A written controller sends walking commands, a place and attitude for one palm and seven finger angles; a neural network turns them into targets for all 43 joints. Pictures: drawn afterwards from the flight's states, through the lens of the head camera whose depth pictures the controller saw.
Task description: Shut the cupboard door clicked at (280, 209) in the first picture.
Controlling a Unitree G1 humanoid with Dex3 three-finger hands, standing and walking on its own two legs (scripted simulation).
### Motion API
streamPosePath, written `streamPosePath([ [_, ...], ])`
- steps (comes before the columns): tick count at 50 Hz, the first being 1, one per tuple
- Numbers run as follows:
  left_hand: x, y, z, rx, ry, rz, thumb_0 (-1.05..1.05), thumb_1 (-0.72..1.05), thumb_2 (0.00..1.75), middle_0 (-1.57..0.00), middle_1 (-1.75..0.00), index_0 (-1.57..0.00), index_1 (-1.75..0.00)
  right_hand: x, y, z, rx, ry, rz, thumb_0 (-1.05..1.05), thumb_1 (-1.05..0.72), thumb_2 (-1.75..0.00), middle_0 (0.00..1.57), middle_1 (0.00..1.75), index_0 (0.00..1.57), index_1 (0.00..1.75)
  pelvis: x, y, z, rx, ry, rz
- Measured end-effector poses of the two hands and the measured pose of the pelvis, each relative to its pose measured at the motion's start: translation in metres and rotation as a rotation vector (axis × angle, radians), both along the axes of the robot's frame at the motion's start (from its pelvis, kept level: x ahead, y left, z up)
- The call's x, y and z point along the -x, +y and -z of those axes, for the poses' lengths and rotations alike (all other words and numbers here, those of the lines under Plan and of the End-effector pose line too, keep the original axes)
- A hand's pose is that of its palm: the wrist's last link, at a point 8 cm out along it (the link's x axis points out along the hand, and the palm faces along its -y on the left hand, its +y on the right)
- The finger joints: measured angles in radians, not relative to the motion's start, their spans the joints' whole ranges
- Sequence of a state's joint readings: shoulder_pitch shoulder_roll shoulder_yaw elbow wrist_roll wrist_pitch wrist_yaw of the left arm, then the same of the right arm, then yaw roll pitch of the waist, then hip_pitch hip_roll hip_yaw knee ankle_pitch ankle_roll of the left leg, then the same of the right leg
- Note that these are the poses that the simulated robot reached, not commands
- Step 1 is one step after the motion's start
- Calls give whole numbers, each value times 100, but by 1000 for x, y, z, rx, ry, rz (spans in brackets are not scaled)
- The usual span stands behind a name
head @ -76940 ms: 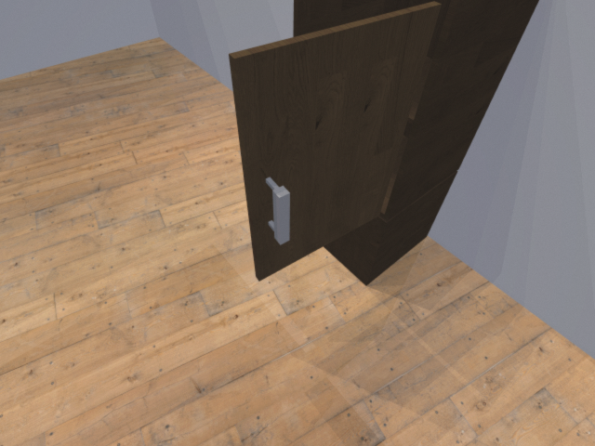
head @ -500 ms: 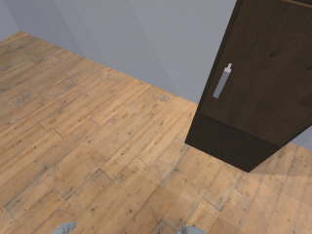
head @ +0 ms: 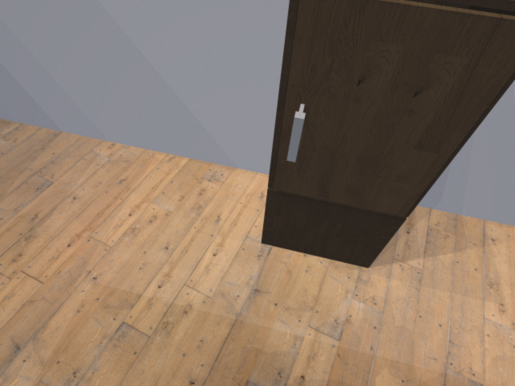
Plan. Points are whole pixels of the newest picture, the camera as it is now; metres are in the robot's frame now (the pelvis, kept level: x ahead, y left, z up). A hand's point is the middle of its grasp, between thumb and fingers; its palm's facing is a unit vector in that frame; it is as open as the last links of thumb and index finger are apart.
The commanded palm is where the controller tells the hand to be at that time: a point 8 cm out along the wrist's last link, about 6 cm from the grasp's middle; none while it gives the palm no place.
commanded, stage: turn to face it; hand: left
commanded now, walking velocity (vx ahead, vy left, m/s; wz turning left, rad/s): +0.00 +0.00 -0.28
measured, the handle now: (296, 133) +0.70 -0.06 -0.06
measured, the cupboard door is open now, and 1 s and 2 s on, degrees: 0 0 0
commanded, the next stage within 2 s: take the last steps up to it in 0.14 s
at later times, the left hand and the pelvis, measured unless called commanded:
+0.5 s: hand out of the picture +0.11 +0.17 -0.16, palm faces -0.12 -0.97 -0.22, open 7.4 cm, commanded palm none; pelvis +0.03 -0.02 +0.01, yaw -9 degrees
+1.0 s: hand (227, 287) +0.32 +0.08 -0.16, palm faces -0.29 -0.94 -0.19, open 7.4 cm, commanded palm none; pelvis +0.17 -0.08 +0.01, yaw -15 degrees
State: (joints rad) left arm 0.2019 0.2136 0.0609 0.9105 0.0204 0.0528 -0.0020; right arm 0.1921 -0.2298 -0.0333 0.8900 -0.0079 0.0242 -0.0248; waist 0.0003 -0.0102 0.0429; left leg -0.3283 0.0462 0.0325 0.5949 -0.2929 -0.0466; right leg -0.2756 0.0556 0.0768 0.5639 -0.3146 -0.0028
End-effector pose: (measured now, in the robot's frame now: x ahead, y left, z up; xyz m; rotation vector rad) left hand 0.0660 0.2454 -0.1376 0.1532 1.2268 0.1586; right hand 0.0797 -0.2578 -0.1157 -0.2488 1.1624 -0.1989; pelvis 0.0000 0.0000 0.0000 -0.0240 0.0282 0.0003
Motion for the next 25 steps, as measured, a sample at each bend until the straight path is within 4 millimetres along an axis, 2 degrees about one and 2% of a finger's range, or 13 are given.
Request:
streamPosePath([
  [3, -6, 8, 5, 10, 24, 18, 0, 90, 90, -20, -30, -20, -30, 6, 12, -4, 9, -2, 8, 1, -91, -90, 20, 30, 20, 30, -2, 7, -1, -5, -2, 33],
  [10, -28, 12, -8, 3, 29, 78, 0, 90, 90, -19, -30, -20, -30, 40, 23, -7, -16, 71, 70, 1, -90, -90, 21, 30, 20, 30, -5, 10, -13, 15, -6, 85],
  [14, -43, 3, -13, -15, 18, 124, 0, 91, 90, -19, -30, -20, -30, 63, 18, 3, -45, 117, 130, 1, -90, -90, 21, 30, 21, 30, -6, 4, -11, 12, -8, 110],
  [19, -54, -17, -12, -37, -6, 167, 0, 90, 90, -19, -30, -20, -30, 89, 1, 25, -79, 171, 204, 1, -90, -90, 21, 30, 20, 30, -13, -11, 1, -5, -13, 142],
  [22, -49, -25, -15, -30, 3, 158, 0, 90, 90, -19, -30, -20, -30, 88, -7, 22, -78, 198, 217, 1, -91, -90, 21, 30, 20, 30, -22, -14, -4, -1, -15, 145],
  [25, -42, -29, -13, -17, 48, 154, 0, 90, 90, -20, -30, -20, -30, 72, -13, 13, -68, 170, 220, 1, -91, -90, 20, 30, 20, 30, -34, -16, -9, -5, -13, 152],
])
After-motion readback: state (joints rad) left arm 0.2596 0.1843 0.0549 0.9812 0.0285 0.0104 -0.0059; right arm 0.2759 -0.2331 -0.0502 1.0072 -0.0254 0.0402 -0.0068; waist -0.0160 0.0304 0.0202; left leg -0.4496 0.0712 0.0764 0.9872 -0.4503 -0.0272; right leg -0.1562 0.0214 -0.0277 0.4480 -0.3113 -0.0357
